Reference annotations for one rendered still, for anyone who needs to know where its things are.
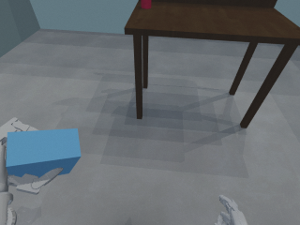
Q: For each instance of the robot left hand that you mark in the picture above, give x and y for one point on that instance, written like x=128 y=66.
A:
x=28 y=183

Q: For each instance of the robot right hand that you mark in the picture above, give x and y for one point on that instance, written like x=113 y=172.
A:
x=236 y=217

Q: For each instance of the sponge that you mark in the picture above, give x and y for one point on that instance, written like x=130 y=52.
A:
x=37 y=152

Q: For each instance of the left robot forearm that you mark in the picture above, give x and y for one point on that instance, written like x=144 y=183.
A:
x=8 y=215

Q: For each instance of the table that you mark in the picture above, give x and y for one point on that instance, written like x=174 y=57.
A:
x=253 y=21

